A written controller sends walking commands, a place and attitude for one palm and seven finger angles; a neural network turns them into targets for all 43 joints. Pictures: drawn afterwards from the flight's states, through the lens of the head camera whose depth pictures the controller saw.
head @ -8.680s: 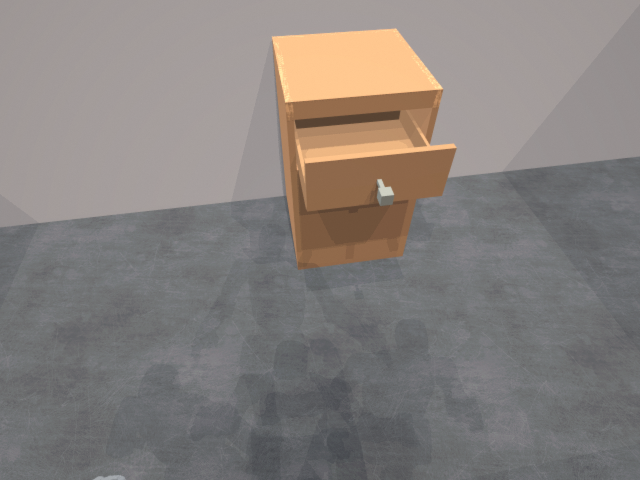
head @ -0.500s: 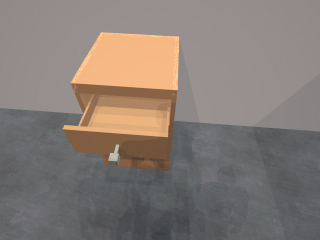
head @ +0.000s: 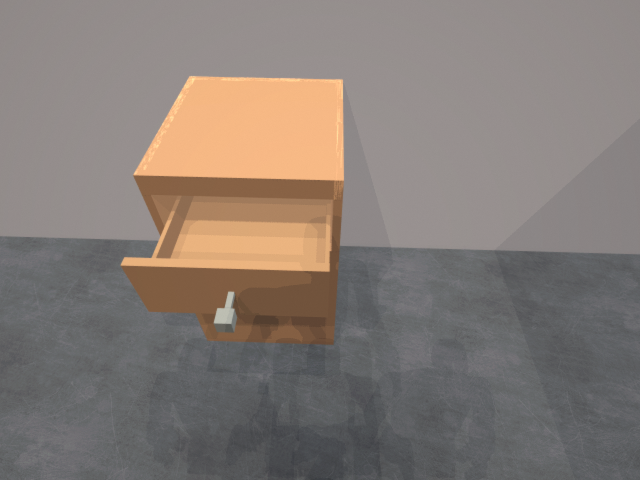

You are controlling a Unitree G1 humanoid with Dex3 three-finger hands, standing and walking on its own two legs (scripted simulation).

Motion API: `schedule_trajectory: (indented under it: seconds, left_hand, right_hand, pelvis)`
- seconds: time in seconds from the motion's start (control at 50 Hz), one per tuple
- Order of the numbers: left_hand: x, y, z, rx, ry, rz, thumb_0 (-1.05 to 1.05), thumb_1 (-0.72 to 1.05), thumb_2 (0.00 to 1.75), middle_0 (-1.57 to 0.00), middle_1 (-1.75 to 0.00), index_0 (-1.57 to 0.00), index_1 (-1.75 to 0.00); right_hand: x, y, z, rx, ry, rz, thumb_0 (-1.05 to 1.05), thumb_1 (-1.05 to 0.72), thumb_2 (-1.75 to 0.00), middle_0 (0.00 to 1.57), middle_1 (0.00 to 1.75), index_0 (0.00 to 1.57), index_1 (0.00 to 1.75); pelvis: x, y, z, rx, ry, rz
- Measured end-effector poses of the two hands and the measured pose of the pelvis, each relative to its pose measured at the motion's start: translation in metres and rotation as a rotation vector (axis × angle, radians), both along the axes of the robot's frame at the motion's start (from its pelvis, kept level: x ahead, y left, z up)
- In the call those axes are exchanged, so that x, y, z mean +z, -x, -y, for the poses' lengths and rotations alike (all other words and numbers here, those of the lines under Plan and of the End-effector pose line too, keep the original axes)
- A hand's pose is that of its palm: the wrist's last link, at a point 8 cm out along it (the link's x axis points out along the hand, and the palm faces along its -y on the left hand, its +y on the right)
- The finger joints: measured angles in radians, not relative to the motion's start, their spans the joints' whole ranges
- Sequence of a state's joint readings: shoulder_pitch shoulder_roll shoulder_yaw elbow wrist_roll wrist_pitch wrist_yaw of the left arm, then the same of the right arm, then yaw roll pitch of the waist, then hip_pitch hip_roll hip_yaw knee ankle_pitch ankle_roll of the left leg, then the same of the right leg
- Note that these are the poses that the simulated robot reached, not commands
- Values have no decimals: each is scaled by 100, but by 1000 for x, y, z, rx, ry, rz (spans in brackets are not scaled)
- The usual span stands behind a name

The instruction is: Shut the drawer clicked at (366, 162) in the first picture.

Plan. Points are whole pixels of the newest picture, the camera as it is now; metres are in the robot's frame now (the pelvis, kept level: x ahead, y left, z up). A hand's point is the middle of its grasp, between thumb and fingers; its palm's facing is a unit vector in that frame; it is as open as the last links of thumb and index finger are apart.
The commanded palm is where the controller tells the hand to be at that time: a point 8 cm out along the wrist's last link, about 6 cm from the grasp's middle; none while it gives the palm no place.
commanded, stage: come to a stop and stand still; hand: left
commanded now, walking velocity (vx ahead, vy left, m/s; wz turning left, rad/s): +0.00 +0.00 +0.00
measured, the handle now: (227, 311) +0.44 +0.20 -0.17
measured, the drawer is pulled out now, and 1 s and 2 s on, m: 0.19 0.19 0.19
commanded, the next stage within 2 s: look again from close up in 0.24 s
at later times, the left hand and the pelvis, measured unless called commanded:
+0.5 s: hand out of the picture +0.01 +0.18 -0.16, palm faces -0.01 -0.98 -0.20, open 7.3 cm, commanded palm none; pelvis +0.00 +0.01 +0.01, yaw -1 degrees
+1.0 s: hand out of the picture -0.01 +0.16 -0.16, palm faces +0.01 -0.98 -0.17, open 7.4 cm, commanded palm none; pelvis +0.01 +0.00 +0.01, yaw -1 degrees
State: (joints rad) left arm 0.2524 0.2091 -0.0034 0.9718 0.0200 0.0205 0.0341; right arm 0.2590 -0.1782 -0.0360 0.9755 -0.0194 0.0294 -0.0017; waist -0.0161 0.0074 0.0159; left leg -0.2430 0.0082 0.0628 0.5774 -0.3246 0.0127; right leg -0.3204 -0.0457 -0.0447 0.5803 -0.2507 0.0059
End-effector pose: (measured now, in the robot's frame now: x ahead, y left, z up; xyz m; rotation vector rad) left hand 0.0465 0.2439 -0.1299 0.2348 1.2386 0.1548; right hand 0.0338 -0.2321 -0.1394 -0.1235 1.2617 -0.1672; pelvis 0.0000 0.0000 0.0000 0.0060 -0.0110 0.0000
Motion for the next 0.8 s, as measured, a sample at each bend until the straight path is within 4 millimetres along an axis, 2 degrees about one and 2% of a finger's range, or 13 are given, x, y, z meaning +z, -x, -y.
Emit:
schedule_trajectory:
  seconds: [0.14,0.3,0.54,0.8]
  left_hand:
    - [2,4,-3,5,11,4,0,91,90,-20,-30,-20,-30]
    - [0,19,6,14,40,-43,0,91,90,-20,-30,-20,-30]
    - [-3,44,18,37,65,-134,0,91,90,-20,-30,-20,-30]
    - [-4,53,32,51,81,-160,0,91,90,-20,-30,-20,-30]
  right_hand:
    - [2,1,-10,19,-4,10,0,-91,-90,20,30,20,30]
    - [3,7,-13,19,-7,-23,0,-92,-90,20,30,20,30]
    - [2,26,-18,-3,-24,-105,0,-91,-90,20,30,20,30]
    - [-1,44,-26,-25,-54,-157,0,-91,-90,20,30,20,30]
  pelvis:
    - [2,1,-8,-7,1,6]
    - [6,0,-9,-13,-3,15]
    - [10,-4,-8,-16,-3,20]
    - [12,-6,-3,-18,-3,27]
